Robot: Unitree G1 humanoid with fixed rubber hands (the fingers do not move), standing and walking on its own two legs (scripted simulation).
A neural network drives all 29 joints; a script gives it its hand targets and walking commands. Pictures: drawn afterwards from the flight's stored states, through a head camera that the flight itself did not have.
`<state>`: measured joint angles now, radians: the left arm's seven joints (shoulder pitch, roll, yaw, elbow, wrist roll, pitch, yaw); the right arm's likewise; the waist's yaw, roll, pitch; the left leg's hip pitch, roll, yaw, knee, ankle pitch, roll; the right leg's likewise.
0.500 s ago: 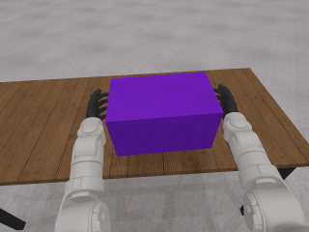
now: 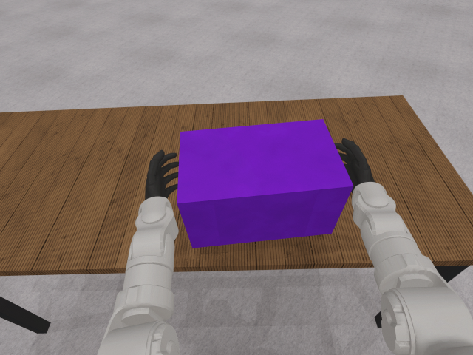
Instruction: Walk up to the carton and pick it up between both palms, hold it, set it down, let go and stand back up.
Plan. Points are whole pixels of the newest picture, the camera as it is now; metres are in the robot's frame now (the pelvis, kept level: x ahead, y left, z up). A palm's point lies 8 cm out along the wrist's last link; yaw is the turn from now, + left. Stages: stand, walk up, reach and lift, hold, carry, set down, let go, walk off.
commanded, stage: set down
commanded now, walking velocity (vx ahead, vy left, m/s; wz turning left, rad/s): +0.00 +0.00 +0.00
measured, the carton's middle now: (257, 183) +0.40 +0.01 +0.06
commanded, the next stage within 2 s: none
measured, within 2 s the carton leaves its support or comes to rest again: rests again in 1.82 s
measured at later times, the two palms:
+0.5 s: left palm (162, 206) +0.34 +0.18 +0.06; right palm (355, 188) +0.40 -0.18 +0.05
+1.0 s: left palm (171, 208) +0.35 +0.17 +0.04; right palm (354, 186) +0.42 -0.18 +0.03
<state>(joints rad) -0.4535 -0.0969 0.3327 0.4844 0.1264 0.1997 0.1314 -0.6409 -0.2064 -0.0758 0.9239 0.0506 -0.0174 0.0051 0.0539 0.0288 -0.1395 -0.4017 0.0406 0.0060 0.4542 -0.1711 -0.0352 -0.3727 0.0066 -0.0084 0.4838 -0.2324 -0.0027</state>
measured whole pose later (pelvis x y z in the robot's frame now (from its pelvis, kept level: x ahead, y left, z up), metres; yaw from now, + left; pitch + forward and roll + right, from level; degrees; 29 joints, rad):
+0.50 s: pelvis +0.01 +0.00 +0.00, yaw +0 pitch +7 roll +0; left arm -0.43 -0.12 0.32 0.60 0.11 0.06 0.16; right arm -0.65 -0.24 -0.08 1.08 0.06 -0.15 0.05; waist 0.09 0.04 -0.13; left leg -0.40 0.04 0.01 0.45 -0.18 -0.04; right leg -0.37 0.01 -0.01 0.48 -0.24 -0.01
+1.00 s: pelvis +0.03 -0.01 +0.00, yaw +0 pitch +9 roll +0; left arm -0.42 -0.13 0.30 0.71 0.10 -0.08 0.19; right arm -0.69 -0.27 -0.08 1.21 0.05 -0.25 0.08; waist 0.11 0.06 -0.12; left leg -0.40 0.05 0.01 0.45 -0.20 -0.05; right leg -0.37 0.01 -0.01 0.48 -0.27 -0.01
